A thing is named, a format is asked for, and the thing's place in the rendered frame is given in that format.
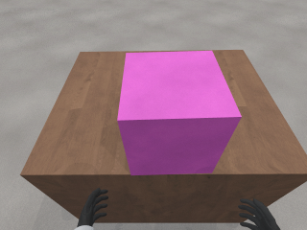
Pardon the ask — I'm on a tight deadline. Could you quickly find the carton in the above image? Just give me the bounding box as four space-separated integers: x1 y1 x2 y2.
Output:
117 51 242 175

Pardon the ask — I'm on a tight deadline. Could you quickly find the pedestal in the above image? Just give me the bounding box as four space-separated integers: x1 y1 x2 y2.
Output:
20 50 307 223

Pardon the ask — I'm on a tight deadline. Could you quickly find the robot right hand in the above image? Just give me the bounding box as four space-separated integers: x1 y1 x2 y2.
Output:
238 198 280 230

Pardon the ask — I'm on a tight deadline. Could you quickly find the robot left hand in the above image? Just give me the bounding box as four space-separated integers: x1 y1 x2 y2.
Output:
77 188 108 227

